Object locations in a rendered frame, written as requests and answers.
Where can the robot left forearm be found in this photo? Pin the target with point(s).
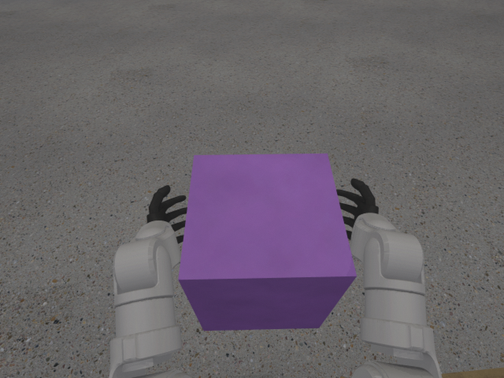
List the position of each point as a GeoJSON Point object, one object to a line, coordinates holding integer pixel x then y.
{"type": "Point", "coordinates": [146, 330]}

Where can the robot right forearm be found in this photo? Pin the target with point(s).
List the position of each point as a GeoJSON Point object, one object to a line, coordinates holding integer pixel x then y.
{"type": "Point", "coordinates": [395, 315]}

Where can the right robot hand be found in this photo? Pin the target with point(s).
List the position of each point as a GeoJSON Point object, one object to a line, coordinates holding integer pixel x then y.
{"type": "Point", "coordinates": [366, 202]}

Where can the robot right upper arm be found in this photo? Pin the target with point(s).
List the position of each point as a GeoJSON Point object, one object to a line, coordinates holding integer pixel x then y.
{"type": "Point", "coordinates": [376, 369]}

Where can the left robot hand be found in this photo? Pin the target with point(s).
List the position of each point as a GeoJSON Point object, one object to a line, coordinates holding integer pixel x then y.
{"type": "Point", "coordinates": [157, 209]}

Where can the carton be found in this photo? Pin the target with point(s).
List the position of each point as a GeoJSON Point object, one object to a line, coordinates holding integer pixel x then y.
{"type": "Point", "coordinates": [264, 245]}

